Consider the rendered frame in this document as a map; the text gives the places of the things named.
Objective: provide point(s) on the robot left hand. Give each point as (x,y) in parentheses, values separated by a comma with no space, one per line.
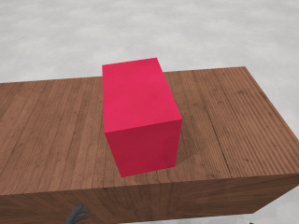
(73,217)

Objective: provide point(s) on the carton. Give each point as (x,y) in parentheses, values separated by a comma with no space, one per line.
(141,119)

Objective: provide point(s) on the pedestal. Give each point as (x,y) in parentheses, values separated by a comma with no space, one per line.
(236,154)

